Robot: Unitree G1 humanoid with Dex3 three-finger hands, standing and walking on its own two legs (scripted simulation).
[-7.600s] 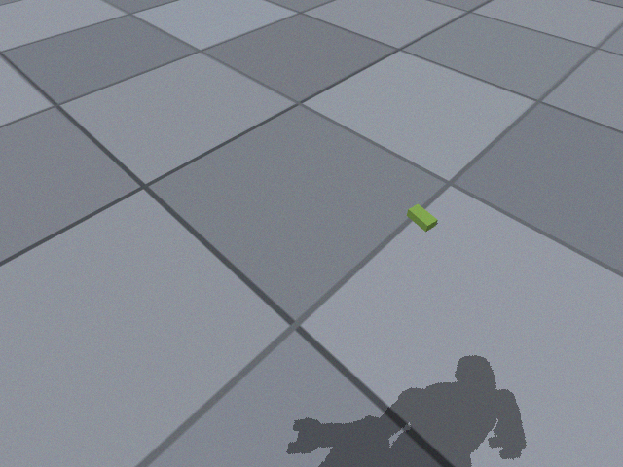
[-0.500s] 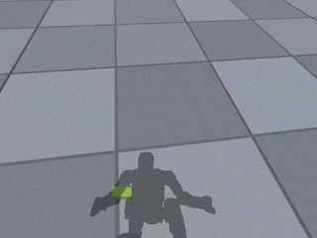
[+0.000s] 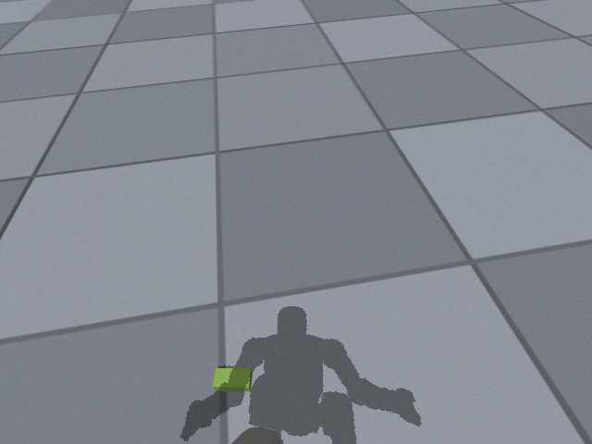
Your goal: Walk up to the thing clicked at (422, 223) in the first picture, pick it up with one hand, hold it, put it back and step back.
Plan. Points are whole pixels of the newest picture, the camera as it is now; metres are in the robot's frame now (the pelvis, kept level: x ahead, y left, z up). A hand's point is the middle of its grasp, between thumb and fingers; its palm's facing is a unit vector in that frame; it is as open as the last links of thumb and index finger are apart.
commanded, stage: walk up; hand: left
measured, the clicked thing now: (233, 379) +0.46 +0.30 -0.75
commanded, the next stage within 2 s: none
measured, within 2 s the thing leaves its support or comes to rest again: neither
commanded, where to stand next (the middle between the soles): +0.11 +0.02 m, yaw +4 degrees
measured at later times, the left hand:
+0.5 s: hand out of the picture +0.13 +0.27 -0.17, palm faces +0.07 -0.94 -0.32, open 7.4 cm
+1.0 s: hand out of the picture +0.03 +0.30 -0.15, palm faces +0.14 -0.89 -0.43, open 7.4 cm
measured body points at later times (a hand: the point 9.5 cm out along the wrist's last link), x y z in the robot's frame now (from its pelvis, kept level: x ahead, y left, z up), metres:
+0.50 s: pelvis +0.07 +0.02 -0.02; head +0.11 +0.03 +0.43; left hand +0.12 +0.32 -0.15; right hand +0.23 -0.27 -0.12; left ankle +0.15 +0.13 -0.74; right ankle +0.07 -0.12 -0.71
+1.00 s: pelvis +0.02 +0.01 -0.02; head +0.03 +0.00 +0.43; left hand +0.02 +0.34 -0.12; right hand +0.09 -0.30 -0.15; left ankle -0.04 +0.14 -0.74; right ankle +0.09 -0.11 -0.72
